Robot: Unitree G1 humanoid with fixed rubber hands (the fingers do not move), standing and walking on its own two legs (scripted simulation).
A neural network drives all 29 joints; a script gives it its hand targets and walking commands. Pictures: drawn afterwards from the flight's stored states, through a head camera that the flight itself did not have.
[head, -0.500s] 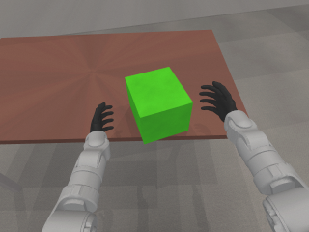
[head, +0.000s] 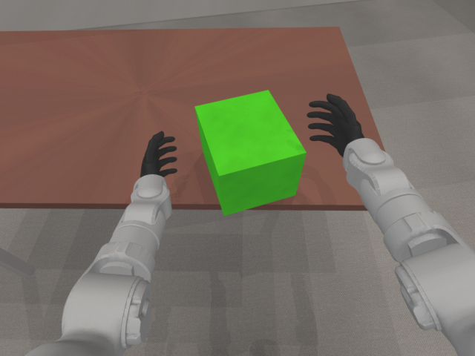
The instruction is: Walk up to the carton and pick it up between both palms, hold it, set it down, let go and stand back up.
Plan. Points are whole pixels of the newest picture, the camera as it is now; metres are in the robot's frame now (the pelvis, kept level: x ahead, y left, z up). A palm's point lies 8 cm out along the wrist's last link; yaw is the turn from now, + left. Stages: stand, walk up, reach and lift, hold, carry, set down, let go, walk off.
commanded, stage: reach and lift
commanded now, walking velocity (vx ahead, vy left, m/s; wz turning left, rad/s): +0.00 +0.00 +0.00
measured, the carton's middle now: (246, 152) +0.54 +0.03 -0.03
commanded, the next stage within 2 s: none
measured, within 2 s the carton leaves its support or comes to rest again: neither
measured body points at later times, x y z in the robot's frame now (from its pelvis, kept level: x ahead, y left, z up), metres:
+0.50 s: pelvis +0.01 +0.00 -0.01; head +0.16 +0.01 +0.42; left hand +0.44 +0.19 -0.04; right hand +0.50 -0.12 +0.02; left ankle +0.00 +0.12 -0.73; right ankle +0.01 -0.08 -0.73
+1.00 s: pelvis +0.02 +0.00 -0.01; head +0.18 -0.02 +0.41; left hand +0.44 +0.16 -0.04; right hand +0.49 -0.11 -0.01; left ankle +0.00 +0.12 -0.73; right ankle +0.01 -0.08 -0.73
